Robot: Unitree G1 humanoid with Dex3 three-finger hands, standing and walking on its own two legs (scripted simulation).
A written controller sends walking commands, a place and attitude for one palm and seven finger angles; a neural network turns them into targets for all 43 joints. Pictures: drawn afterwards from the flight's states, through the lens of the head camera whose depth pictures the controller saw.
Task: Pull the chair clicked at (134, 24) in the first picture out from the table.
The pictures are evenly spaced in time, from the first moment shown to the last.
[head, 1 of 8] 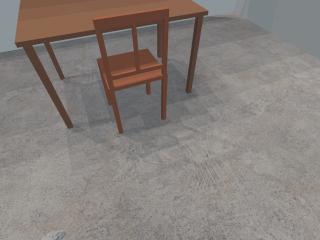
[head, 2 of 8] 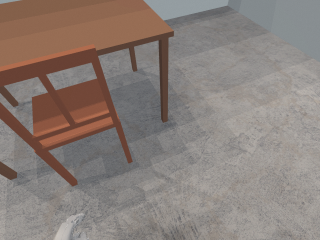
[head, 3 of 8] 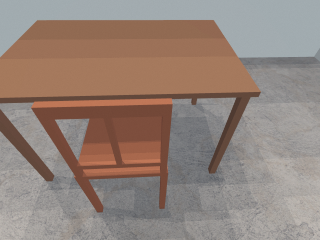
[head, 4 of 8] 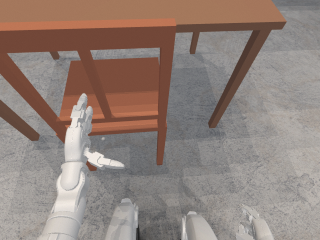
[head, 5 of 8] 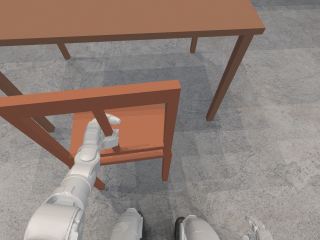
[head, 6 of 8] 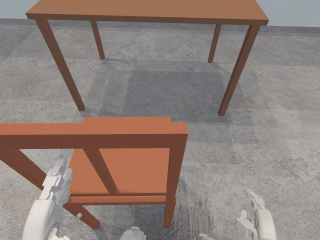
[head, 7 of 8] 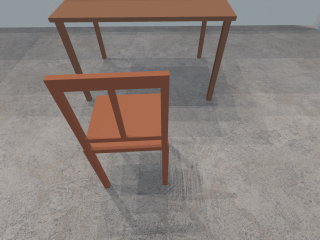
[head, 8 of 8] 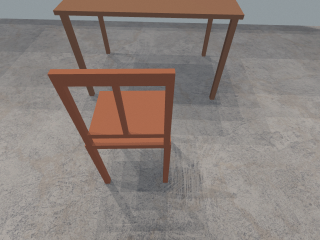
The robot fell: no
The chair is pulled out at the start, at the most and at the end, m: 0.00 0.60 0.59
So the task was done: yes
